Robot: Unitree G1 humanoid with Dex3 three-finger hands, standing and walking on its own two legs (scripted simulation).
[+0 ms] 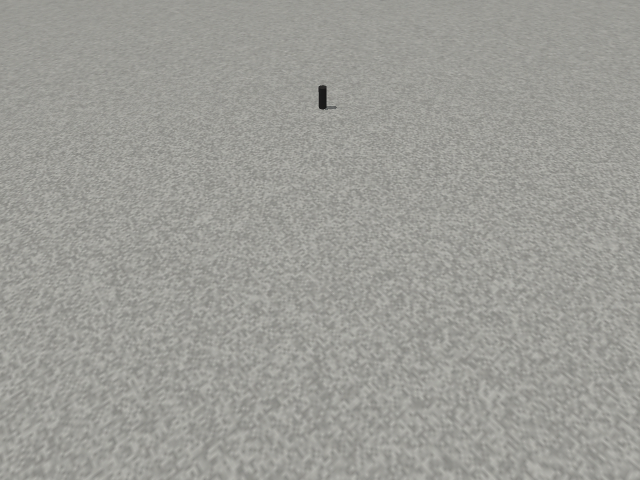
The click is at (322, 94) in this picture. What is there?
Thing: slim round
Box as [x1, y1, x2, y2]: [319, 85, 326, 108]
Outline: 321,85 319,86 319,108 325,108 326,87
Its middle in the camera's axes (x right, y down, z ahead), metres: +0.03 -0.86 +2.39
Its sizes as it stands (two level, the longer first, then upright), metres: 0.048 0.048 0.134
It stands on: the floor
